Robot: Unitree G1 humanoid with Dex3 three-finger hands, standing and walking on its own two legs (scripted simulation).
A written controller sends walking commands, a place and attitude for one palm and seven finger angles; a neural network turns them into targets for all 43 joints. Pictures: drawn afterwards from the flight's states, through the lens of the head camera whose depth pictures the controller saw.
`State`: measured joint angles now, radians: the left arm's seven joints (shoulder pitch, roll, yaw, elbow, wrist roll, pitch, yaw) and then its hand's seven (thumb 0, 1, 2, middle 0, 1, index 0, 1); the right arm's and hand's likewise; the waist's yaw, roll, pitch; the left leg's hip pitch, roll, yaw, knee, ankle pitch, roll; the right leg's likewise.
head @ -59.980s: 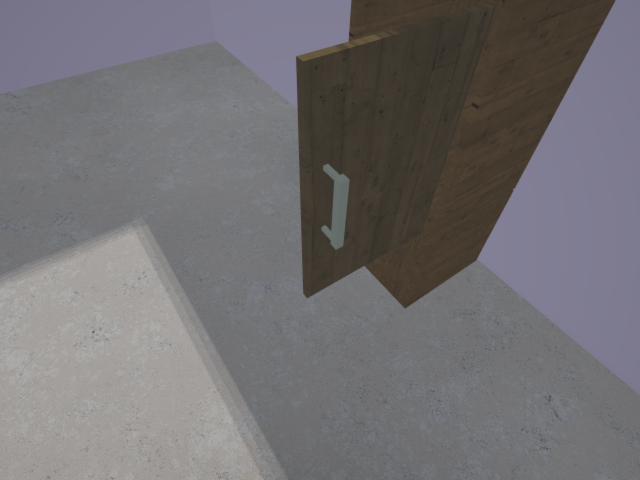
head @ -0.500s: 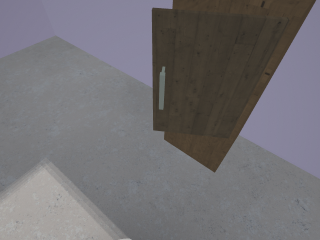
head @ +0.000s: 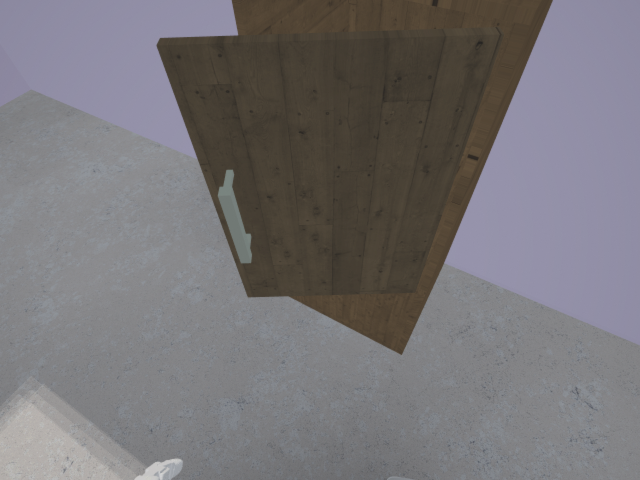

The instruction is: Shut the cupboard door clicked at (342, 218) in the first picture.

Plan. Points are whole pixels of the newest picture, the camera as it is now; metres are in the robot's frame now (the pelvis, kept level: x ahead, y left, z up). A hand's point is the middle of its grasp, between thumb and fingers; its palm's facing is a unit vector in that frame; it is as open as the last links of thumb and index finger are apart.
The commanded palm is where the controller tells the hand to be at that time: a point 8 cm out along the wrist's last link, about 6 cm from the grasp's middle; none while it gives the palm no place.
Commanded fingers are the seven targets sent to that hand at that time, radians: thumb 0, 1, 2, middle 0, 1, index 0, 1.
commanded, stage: come to a stop and stand still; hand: left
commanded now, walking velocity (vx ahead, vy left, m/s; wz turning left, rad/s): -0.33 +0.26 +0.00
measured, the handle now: (238, 219) +0.50 +0.15 -0.02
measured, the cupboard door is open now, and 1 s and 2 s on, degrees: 31 31 31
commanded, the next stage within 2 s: look again from close up in 1.16 s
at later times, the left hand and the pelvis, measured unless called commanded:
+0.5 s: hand out of the picture +0.09 +0.17 -0.16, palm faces +0.05 -0.96 -0.27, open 7.4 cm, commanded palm none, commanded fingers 0.00 0.90 0.90 -0.20 -0.30 -0.20 -0.30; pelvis +0.04 -0.03 +0.01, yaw +0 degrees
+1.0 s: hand out of the picture +0.04 +0.12 -0.16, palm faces +0.02 -0.98 -0.19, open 7.3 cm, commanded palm none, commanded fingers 0.00 0.90 0.90 -0.20 -0.30 -0.20 -0.30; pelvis +0.01 -0.06 +0.02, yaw +0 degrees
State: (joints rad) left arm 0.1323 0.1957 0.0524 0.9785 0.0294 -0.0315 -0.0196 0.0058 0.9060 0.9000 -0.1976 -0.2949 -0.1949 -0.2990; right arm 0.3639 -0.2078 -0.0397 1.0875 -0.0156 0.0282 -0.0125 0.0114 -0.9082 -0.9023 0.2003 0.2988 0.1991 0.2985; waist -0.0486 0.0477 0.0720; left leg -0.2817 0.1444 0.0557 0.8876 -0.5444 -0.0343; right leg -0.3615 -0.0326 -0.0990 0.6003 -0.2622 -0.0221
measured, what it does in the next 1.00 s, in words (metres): steps on the spot: left foot, then right foot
